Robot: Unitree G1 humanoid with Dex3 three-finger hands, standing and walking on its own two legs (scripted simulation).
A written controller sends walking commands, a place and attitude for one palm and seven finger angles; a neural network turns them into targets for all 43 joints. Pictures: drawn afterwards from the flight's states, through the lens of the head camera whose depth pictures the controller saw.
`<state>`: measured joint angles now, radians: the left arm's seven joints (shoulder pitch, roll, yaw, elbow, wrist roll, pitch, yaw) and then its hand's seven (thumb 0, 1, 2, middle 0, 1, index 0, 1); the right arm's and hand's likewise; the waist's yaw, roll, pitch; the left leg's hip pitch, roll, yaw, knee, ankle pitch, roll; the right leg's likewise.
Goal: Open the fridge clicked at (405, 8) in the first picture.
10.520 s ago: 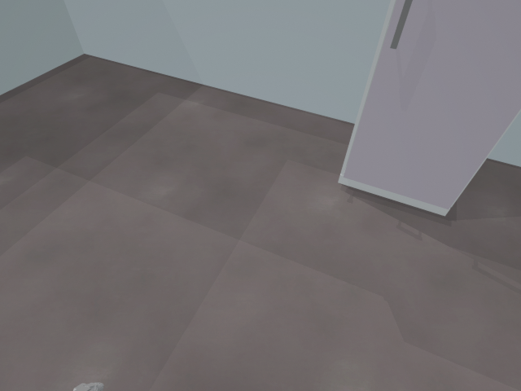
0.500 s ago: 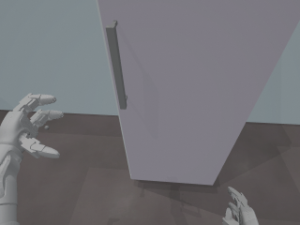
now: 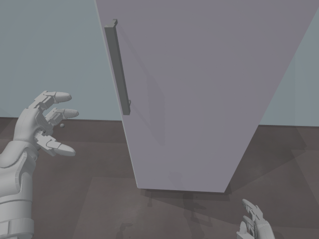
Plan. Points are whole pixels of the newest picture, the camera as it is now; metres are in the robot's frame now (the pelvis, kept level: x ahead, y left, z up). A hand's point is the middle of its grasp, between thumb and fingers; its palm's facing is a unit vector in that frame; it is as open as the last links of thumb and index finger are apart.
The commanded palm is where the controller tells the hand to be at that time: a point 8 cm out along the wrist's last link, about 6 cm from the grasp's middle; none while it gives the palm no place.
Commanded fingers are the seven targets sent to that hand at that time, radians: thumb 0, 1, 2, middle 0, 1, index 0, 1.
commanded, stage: move the hooked fingers beside the handle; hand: left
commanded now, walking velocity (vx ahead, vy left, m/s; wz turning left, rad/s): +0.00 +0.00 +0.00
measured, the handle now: (121, 73) +0.52 +0.16 +0.17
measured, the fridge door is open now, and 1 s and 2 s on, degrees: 0 0 0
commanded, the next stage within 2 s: none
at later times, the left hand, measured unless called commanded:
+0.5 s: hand (80, 113) +0.36 +0.23 +0.16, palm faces +0.04 -1.00 -0.01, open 14.0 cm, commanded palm +0.34 +0.28 +0.15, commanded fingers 0.00 -0.50 0.30 -0.30 -1.20 -0.30 -1.20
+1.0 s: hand (95, 98) +0.43 +0.22 +0.15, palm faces +0.02 -1.00 -0.01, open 14.0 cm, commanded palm +0.41 +0.27 +0.15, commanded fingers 0.00 -0.50 0.30 -0.30 -1.20 -0.30 -1.20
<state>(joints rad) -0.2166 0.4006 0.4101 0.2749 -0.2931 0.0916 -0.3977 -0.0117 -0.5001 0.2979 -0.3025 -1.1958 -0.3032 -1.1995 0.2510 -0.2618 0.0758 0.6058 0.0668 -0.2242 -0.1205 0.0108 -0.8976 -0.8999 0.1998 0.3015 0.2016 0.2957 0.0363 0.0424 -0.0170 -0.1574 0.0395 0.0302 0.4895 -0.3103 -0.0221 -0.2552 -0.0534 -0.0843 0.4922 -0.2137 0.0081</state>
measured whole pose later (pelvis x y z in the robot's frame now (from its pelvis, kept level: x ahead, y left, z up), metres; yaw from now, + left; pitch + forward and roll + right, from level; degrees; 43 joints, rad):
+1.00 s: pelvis +0.00 +0.00 -0.01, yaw -1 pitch +5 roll +0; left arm -0.69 0.44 0.35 0.85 -0.19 -0.09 -0.31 -0.01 -0.50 0.30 -0.30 -1.20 -0.30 -1.20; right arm 0.34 -0.29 0.04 0.66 0.06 -0.13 -0.10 0.01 -0.90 -0.90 0.20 0.30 0.20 0.30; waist -0.04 0.02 -0.03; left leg -0.31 0.04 0.04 0.56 -0.32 -0.01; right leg -0.41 -0.06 -0.06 0.54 -0.21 0.01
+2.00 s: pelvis +0.00 +0.01 -0.01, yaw -1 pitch +7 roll +0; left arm -0.79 0.43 0.34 0.97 -0.14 -0.17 -0.25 -0.01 -0.50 0.30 -0.30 -1.20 -0.30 -1.20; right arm 0.33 -0.27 0.04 0.63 0.05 -0.07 -0.07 0.00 -0.90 -0.90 0.20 0.30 0.20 0.30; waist -0.06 0.02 -0.05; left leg -0.37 0.04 0.05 0.61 -0.35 -0.01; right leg -0.47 -0.05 -0.06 0.59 -0.23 0.01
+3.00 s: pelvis +0.00 +0.01 -0.01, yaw -1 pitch +8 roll +0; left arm -0.86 0.37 0.32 1.02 -0.12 -0.19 -0.17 -0.01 -0.50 0.30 -0.32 -1.21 -0.30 -1.20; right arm 0.36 -0.27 0.03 0.66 0.03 -0.05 -0.05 0.01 -0.90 -0.90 0.20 0.30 0.20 0.30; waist -0.07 0.02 -0.06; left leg -0.40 0.04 0.05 0.62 -0.36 -0.01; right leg -0.50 -0.05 -0.06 0.60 -0.24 0.01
